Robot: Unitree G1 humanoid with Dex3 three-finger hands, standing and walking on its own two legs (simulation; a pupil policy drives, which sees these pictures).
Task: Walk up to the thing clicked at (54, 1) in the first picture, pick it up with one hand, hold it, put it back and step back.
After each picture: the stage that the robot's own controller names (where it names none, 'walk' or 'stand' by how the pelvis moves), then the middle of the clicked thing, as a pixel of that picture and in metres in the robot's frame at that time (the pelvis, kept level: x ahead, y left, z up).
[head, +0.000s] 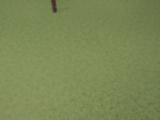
stand; (53, 4) +2.21 +0.45 -0.66
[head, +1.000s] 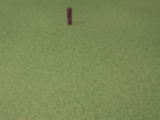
walk; (69, 16) +2.08 +0.19 -0.63
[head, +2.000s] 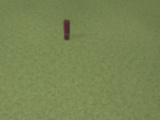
walk; (66, 30) +1.47 +0.11 -0.65
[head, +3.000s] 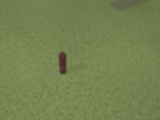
walk; (62, 63) +1.00 +0.16 -0.65
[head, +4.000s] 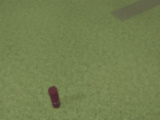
walk; (54, 98) +0.63 +0.22 -0.64
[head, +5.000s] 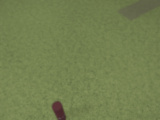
stand; (59, 112) +0.48 +0.22 -0.64
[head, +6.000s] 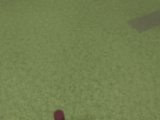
stand; out of the picture +0.44 +0.17 -0.64
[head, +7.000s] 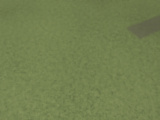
stand; out of the picture +0.39 +0.19 -0.65
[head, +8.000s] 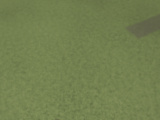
stand; out of the picture +0.41 +0.20 -0.65
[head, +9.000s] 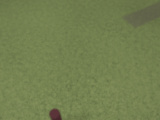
walk; (57, 119) +0.44 +0.22 -0.65
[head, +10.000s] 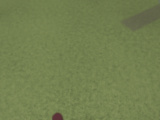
stand; out of the picture +0.44 +0.22 -0.65
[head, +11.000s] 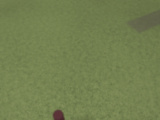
stand; out of the picture +0.46 +0.20 -0.64
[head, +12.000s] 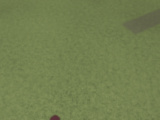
stand; out of the picture +0.42 +0.21 -0.66
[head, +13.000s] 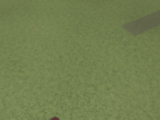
stand; out of the picture +0.42 +0.22 -0.66
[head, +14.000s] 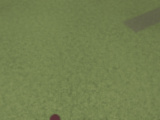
go down; out of the picture +0.42 +0.21 -0.66
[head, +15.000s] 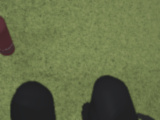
go down; (1, 39) +0.50 +0.26 -0.24
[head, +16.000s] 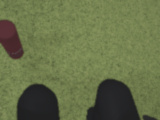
approach; (11, 43) +0.50 +0.25 -0.25
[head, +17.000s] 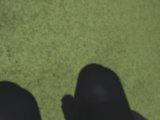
close in; out of the picture +0.48 +0.30 -0.17
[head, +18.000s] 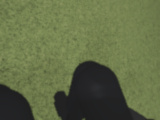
close; out of the picture +0.47 +0.31 -0.17
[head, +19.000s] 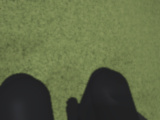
lift; out of the picture +0.39 +0.29 -0.14
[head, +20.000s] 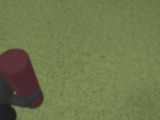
lift; (26, 84) +0.33 +0.18 +0.04
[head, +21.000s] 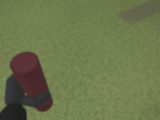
hold; (36, 86) +0.33 +0.16 +0.05
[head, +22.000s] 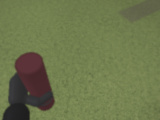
crouch; (38, 86) +0.33 +0.16 +0.04
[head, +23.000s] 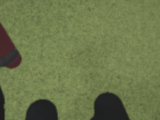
crouch; (0, 45) +0.46 +0.23 -0.04
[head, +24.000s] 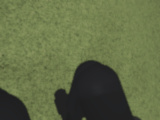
lower; out of the picture +0.47 +0.30 -0.17
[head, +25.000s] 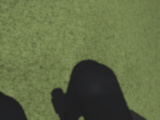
lower; out of the picture +0.47 +0.32 -0.17
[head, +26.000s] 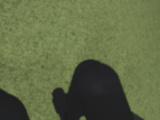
lower; out of the picture +0.47 +0.32 -0.17
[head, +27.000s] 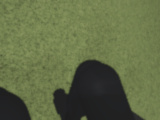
lower; out of the picture +0.47 +0.32 -0.17
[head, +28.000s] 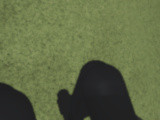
loosen; out of the picture +0.46 +0.29 -0.17
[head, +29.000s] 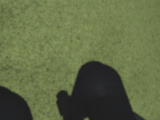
withdraw; out of the picture +0.47 +0.29 -0.18
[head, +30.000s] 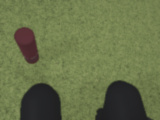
walk; (28, 48) +0.49 +0.23 -0.25
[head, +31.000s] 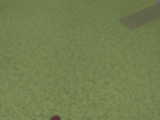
stand; out of the picture +0.42 +0.18 -0.59
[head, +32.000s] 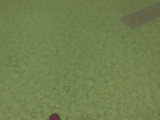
stand; out of the picture +0.42 +0.20 -0.60
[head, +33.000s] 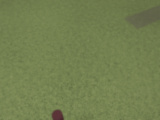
stand; out of the picture +0.43 +0.19 -0.61
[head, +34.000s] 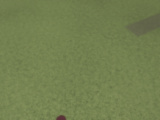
walk; out of the picture +0.44 +0.19 -0.66
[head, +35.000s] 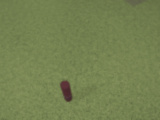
walk; (66, 91) +0.59 +0.18 -0.64
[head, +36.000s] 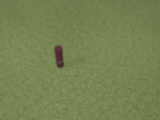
walk; (59, 57) +0.91 +0.19 -0.64
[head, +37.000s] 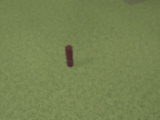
stand; (69, 56) +1.06 +0.18 -0.64
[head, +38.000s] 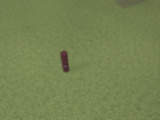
stand; (65, 62) +1.04 +0.20 -0.66
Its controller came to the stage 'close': yes
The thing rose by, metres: 0.70
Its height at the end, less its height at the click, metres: +0.00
